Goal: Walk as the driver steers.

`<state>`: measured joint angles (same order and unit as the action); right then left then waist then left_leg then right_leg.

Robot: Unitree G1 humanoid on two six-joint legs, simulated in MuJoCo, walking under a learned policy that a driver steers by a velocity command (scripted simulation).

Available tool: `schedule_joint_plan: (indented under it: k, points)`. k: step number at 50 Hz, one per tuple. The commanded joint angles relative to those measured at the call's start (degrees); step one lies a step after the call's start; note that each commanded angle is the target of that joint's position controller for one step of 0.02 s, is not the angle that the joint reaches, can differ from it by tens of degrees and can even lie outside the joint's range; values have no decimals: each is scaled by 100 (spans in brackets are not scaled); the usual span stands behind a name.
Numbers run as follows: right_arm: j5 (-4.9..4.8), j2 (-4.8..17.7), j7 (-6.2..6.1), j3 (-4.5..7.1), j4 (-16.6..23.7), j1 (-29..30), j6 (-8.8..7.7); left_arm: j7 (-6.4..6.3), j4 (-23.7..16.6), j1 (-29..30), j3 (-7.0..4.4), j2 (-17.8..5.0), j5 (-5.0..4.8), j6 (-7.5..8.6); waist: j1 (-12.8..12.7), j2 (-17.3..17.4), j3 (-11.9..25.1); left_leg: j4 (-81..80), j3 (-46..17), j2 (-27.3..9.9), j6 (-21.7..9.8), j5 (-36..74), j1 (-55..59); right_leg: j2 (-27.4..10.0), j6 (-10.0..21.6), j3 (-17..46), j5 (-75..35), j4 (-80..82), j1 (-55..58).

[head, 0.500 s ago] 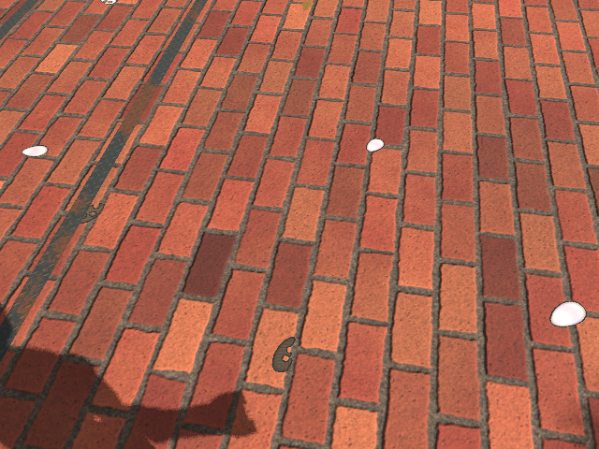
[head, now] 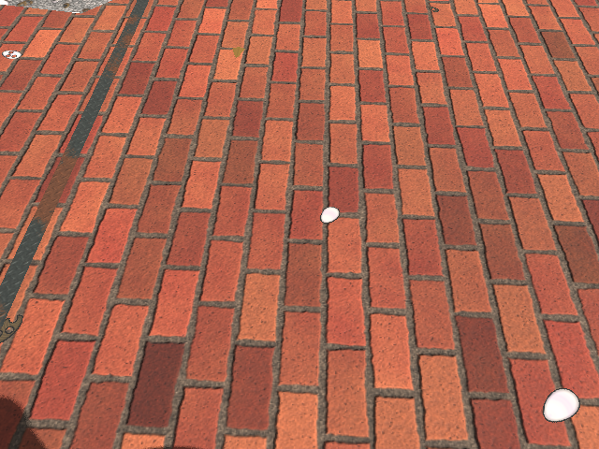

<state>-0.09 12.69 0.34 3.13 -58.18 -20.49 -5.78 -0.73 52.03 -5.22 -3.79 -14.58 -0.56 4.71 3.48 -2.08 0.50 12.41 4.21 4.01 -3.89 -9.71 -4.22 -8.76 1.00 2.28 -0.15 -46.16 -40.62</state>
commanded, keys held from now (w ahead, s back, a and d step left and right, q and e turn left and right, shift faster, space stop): w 0.60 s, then no key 0.04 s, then e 0.36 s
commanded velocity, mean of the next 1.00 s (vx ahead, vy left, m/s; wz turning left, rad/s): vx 0.39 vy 0.00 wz -0.11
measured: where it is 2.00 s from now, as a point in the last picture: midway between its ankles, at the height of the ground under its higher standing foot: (373, 310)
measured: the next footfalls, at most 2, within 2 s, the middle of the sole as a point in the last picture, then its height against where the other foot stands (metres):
right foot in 0.22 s outside the picture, level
left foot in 0.74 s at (258, 405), level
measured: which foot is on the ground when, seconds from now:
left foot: down 0.00-0.22, up 0.24-0.72, down 0.74-1.00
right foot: up 0.00-0.20, down 0.22-0.76, up 0.78-1.00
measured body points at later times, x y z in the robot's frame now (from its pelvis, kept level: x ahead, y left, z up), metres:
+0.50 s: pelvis +0.29 -0.08 +0.00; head +0.30 -0.08 +0.45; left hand +0.29 +0.19 -0.14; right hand +0.43 -0.34 -0.12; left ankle +0.39 +0.11 -0.67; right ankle +0.27 -0.16 -0.75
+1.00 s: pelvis +0.49 -0.01 -0.01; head +0.53 -0.01 +0.44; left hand +0.61 +0.26 -0.15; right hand +0.59 -0.29 -0.13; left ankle +0.58 +0.08 -0.75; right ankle +0.49 -0.15 -0.68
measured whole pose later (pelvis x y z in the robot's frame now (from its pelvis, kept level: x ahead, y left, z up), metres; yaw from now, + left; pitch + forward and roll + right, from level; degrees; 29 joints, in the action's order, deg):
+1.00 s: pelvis +0.49 -0.01 -0.01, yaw -8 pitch +2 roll +0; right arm 1.8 13.7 -1.2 3.3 -51.8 -5.5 -3.0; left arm -2.7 50.0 -11.4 -5.4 -16.1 -1.0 -1.6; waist -0.3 -1.9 -3.0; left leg 23.5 9.5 -2.3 -3.0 -5.5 -20.1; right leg -4.2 -2.1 -0.5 23.1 -61.2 -33.8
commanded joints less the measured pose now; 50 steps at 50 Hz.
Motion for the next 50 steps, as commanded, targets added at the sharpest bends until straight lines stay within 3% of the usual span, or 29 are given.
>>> schedule_joint_plan:
  k: [1, 4, 7, 9, 10, 11, 12, 13, 14, 15, 16, 18, 20, 22, 24, 30, 33, 35, 36, 37, 38, 39, 40, 41, 42, 43, 45, 46, 50]
  points:
    - [-59, 929, -71, 165, 272, -15, -54, 64, -320, 464, 0, -182, -25, 61, -46, 487, -428, -691, -710, -1443, -787, 757, -421, 200, -53, -243, -689, 885, 305]
    - [-88, 957, -73, 188, 129, -324, 14, 160, -489, 918, 35, -198, -67, 86, 107, 519, -553, -452, -712, -1653, -771, 781, 176, 300, -1, -266, -472, 1344, 183]
    - [-107, 1039, -100, 243, 67, -349, 103, 262, -622, 983, 14, -339, -86, 144, -10, 624, -533, -58, -806, -1938, -661, 1203, 734, 383, 209, -253, 137, 1647, 283]
    - [-112, 1119, -113, 269, 123, -104, 159, 275, -484, 328, -106, -589, -81, 180, -442, 761, -132, 697, -669, -1867, -498, 2725, 807, 676, 402, -497, 448, 1801, 1315]
    - [-101, 998, -111, 223, 160, -16, 187, 247, -179, -621, -253, -842, -61, 183, -874, 676, 426, 1782, -423, -1554, -348, 3388, 529, 851, 563, -625, 383, 1834, 2575]
    - [-16, 797, -109, 122, 299, -56, 185, 193, 62, -1734, -393, -1302, 12, 176, -1217, 97, 1303, 3598, -135, -1206, -123, 2159, -639, -112, 943, 474, 355, 1690, 4385]
    - [-11, -28, -35, -109, 339, -772, 48, 223, 217, -2154, -477, -1728, 35, 147, -815, -1483, 2022, 5647, -257, -79, 253, -1593, -3025, -1409, 1895, 3324, 1421, 2381, 6357]
    - [-156, 527, -12, 4, 287, -447, -98, 231, 185, -2106, -306, -1148, 7, 155, -997, -1064, 2047, 6437, -1110, -245, 144, -2265, -3727, -1358, 1779, 3926, 1988, 2892, 6367]
    - [-279, 872, 2, 89, 468, 113, -186, 216, 74, -1575, -221, -867, -12, 173, -942, -790, 1229, 6572, -1046, -557, 26, -1833, -4139, -1171, 1484, 3026, 1696, 2913, 5694]
    - [-260, 887, -37, 90, 544, 439, -206, 212, -58, -1078, -156, -699, 17, 175, -771, -274, 811, 6344, -884, -879, 1, -1278, -3951, -969, 1336, 2290, 1074, 3014, 4847]
    - [-161, 852, -75, 132, 559, 600, -172, 230, -98, -766, -106, -534, 69, 181, -603, -55, 463, 5967, -830, -1065, 18, -933, -3683, -771, 1265, 1786, 575, 3182, 4073]
    - [-123, 643, -89, 154, 517, 371, -9, 256, -33, -690, -49, -359, 126, 201, -310, -214, 307, 5537, -861, -1261, 24, -620, -3102, -526, 1206, 1258, 318, 3514, 3384]
    - [-109, 498, -105, 145, 538, 398, 100, 217, 68, -869, -83, -515, 85, 226, -233, -169, 109, 5135, -792, -1324, 106, -467, -3146, -489, 1283, 956, 87, 3756, 3130]
    - [-55, 523, -115, 158, 681, 799, 137, 142, 129, -1045, -125, -680, 84, 221, -285, -51, -67, 4571, -766, -1351, 230, 15, -3519, -498, 1312, 769, -93, 3906, 3167]
    - [-27, 498, -98, 158, 805, 1188, 134, 80, 177, -1203, -123, -693, 63, 181, -371, -49, -162, 3911, -725, -1327, 312, 624, -3729, -415, 1227, 544, -161, 3967, 3287]
    - [-92, 365, 28, 67, 1084, 2278, 78, 25, 363, -1738, -127, -745, -16, 111, -729, -120, -450, 2264, -408, -998, 312, 1565, -3460, -277, 1012, 58, 3, 3956, 3645]
    - [-49, 377, 130, 45, 1232, 2570, 4, -10, 489, -1880, -129, -723, -1, -17, -756, -174, -535, 1791, -358, -789, 195, 1338, -3204, -364, 888, -7, -1200, 3345, 3988]
    - [-18, 596, 158, 123, 1188, 2209, -59, -38, 501, -1770, -153, -797, -15, -88, -488, -365, -251, 1563, -413, -616, 58, 1130, -2611, -401, 711, 161, -1980, 2779, 4184]
    - [24, 759, 139, 197, 1030, 1691, -93, -52, 442, -1572, -162, -838, -41, -110, -192, -400, 28, 1328, -322, -458, -37, 1343, -1922, -257, 581, 160, -2483, 2278, 4171]
    - [91, 1068, 102, 309, 815, 998, -130, -51, 370, -1513, -132, -769, -33, -113, 92, -231, 492, 1212, -333, -566, -172, 2444, -808, 93, 362, 31, -2359, 1432, 3868]
    - [249, 1540, 41, 400, 714, 258, -143, -40, 155, -1603, -28, -486, 98, -84, 178, 525, 1439, 1878, -1296, -1723, -555, 4833, 1174, 575, 79, -163, -239, -229, 2531]
    - [193, 1680, 28, 384, 781, 202, -34, -18, 243, -2465, 144, 96, 47, -46, -99, 1872, 2512, 1940, -2940, -3263, -1544, 5916, 2862, 1302, -241, -127, 4163, -2272, 867]
    - [102, 1324, 16, 302, 924, 211, 68, -21, 283, -2295, -24, -549, -100, -44, 111, 1305, 2849, 1589, -3054, -3012, -1453, 4704, 2426, 1082, -243, 571, 4212, -2890, 764]
    - [64, 1097, -27, 234, 1016, 685, 120, -51, 97, -1732, -116, -766, -211, -96, 29, 1081, 2030, 1354, -2353, -2764, -1204, 3816, 1702, 818, -242, 358, 3851, -2953, 305]
    - [43, 904, -70, 169, 1044, 1073, 151, -108, 42, -1467, -124, -690, -182, -194, -115, 778, 1347, 1059, -1886, -2496, -1028, 3090, 808, 592, -299, 158, 3468, -2749, 258]
    - [70, 758, -89, 124, 1049, 1351, 172, -163, 41, -1440, -168, -624, -112, -331, -283, 752, 921, 770, -1539, -2362, -953, 2413, -73, 420, -339, 118, 3142, -2572, 520]
    - [212, 748, -86, 131, 1046, 1707, 191, -209, -21, -1647, -192, -400, -76, -576, -560, 971, 540, 246, -1015, -2166, -939, 1443, -1309, 368, -340, -44, 2732, -2357, 1254]
    - [236, 793, -103, 146, 1042, 1787, 192, -226, -85, -1669, -202, -333, -69, -631, -616, 981, 442, 97, -829, -2161, -993, 1230, -1519, 365, -333, -102, 2615, -2187, 1303]
    - [162, 995, -255, 218, 993, 1836, 241, -181, -429, -1231, -247, -411, -13, -693, -564, 894, 493, -88, -410, -2287, -1039, 860, -1306, 230, -287, -154, 1875, -1210, 1232]
Keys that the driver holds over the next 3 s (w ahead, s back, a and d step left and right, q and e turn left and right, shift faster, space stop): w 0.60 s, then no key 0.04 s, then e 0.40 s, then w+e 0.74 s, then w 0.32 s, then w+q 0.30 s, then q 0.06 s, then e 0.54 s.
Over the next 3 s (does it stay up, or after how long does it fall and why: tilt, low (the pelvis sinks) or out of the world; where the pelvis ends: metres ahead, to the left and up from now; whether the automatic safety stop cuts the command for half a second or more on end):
stays up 1.16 -0.45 -0.01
